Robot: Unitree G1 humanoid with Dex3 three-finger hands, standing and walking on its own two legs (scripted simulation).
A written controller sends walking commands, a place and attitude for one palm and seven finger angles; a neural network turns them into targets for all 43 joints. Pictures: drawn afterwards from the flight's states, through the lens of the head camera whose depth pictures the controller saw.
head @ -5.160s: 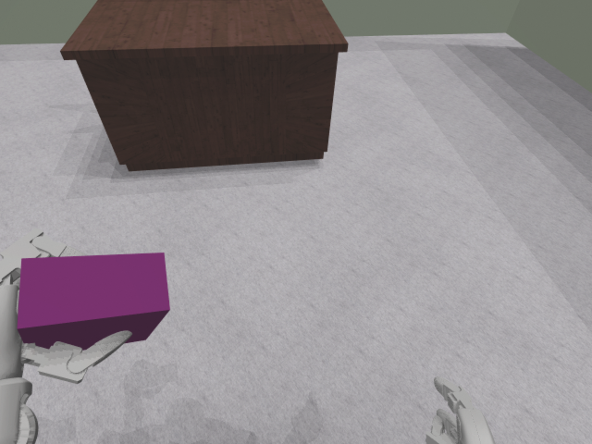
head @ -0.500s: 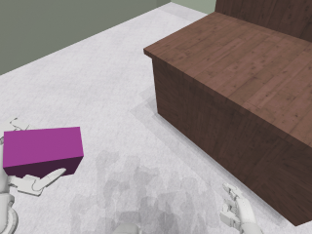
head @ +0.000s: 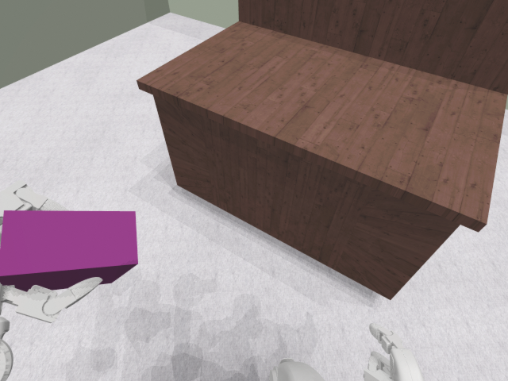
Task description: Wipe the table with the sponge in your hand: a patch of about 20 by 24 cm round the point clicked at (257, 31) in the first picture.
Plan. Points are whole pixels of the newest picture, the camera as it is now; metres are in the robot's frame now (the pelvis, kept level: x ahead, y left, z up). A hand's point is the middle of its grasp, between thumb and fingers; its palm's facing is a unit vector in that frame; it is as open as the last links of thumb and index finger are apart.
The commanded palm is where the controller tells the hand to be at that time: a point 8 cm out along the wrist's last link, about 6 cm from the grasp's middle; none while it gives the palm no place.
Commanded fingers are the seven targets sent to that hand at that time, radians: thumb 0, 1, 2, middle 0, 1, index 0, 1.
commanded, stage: turn to face it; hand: left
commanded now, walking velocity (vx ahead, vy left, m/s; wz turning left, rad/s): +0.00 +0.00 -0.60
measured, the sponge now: (87, 253) +0.22 +0.22 +0.16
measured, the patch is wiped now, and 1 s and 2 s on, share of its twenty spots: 0.00 0.00 0.00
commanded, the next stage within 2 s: take the last steps up to it in 1.40 s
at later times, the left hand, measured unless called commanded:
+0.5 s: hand (192, 259) +0.21 +0.09 +0.19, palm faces +0.07 -0.85 -0.52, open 10.0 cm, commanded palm +0.17 +0.15 +0.18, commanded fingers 0.00 0.10 1.30 -1.20 -1.60 -1.20 -1.60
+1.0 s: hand (346, 314) +0.17 -0.07 +0.17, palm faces -0.24 -0.79 -0.57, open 10.0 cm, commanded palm +0.14 +0.02 +0.18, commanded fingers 0.00 0.10 1.30 -1.20 -1.60 -1.20 -1.60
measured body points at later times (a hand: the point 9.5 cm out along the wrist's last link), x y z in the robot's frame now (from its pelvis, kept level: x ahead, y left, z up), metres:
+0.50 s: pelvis -0.07 -0.07 +0.00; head -0.01 -0.08 +0.44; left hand +0.20 +0.13 +0.22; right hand +0.02 -0.38 -0.08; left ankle -0.03 +0.07 -0.72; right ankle +0.01 -0.16 -0.73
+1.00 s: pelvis -0.15 -0.11 +0.00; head -0.10 -0.18 +0.44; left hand +0.18 -0.03 +0.20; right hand -0.15 -0.40 -0.11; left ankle -0.08 +0.03 -0.66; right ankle -0.14 -0.21 -0.73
